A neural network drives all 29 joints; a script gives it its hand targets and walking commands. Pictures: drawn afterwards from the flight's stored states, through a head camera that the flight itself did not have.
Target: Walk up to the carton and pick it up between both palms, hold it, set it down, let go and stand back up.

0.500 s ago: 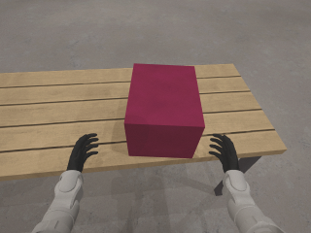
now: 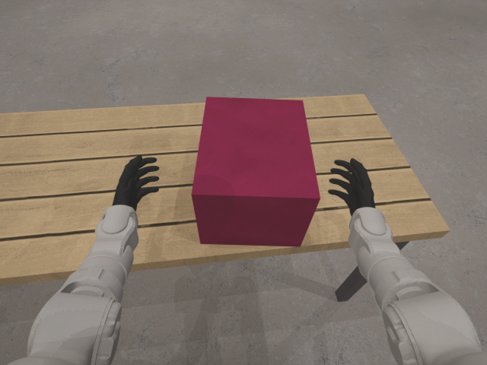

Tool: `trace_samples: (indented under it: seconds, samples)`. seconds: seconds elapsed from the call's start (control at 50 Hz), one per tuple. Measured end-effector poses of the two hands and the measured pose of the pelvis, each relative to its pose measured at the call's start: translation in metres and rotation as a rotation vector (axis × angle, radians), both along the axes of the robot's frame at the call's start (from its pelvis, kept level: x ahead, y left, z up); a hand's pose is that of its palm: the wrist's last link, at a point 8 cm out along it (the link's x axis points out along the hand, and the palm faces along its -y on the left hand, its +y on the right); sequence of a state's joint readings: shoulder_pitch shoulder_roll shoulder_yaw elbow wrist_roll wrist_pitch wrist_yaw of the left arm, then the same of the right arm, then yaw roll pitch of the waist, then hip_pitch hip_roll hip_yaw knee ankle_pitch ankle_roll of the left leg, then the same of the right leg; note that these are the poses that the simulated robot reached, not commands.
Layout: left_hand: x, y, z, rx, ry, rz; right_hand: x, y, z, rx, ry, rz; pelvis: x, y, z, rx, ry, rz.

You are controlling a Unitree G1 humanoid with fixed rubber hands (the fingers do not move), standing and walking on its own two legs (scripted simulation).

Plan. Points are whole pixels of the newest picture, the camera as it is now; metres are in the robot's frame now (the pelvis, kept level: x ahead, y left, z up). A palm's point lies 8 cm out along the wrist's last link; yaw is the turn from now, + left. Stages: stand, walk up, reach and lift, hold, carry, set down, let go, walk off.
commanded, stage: reach and lift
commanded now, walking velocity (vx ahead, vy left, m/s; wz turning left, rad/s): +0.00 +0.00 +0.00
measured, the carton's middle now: (252, 170) +0.50 -0.02 -0.03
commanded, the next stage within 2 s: none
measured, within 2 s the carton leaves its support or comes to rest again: neither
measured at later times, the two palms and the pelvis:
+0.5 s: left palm (134, 160) +0.44 +0.20 +0.07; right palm (364, 162) +0.43 -0.21 +0.08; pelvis +0.00 +0.00 +0.00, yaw -1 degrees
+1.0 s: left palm (135, 124) +0.49 +0.20 +0.11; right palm (368, 127) +0.47 -0.22 +0.13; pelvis +0.00 +0.00 +0.00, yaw -1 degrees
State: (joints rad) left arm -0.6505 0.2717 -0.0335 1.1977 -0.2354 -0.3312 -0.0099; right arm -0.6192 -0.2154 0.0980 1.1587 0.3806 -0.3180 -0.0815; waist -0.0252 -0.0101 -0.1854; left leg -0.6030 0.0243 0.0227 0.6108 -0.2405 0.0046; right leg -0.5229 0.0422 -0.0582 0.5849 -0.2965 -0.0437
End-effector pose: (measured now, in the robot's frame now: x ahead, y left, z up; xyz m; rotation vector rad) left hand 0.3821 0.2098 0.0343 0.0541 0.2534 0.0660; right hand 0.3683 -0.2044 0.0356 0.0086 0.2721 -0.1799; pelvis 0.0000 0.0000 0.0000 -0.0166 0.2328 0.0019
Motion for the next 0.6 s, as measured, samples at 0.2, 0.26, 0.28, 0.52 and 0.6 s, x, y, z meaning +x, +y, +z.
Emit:
trace_samples:
  seconds: [0.2,0.26,0.28,0.52,0.6]
  samples:
    - [0.027,-0.007,0.016,-0.005,0.000,-0.001,0.027,-0.005,0.020,-0.009,-0.009,-0.003,-0.002,-0.001,-0.002,0.000,0.058,-0.007]
    - [0.035,-0.007,0.021,-0.003,0.000,0.001,0.034,-0.006,0.026,-0.011,-0.010,-0.004,-0.003,-0.001,-0.003,-0.001,0.075,-0.009]
    - [0.037,-0.007,0.022,-0.002,0.000,0.001,0.037,-0.006,0.028,-0.012,-0.010,-0.004,-0.003,-0.001,-0.003,-0.001,0.081,-0.010]
    - [0.063,-0.010,0.038,0.004,-0.005,-0.003,0.060,-0.009,0.046,-0.024,-0.005,-0.006,-0.005,0.000,-0.005,0.000,0.137,-0.020]
    - [0.073,-0.012,0.043,0.001,-0.005,0.002,0.068,-0.009,0.053,-0.022,-0.006,-0.007,-0.004,0.000,-0.005,0.000,0.157,-0.021]
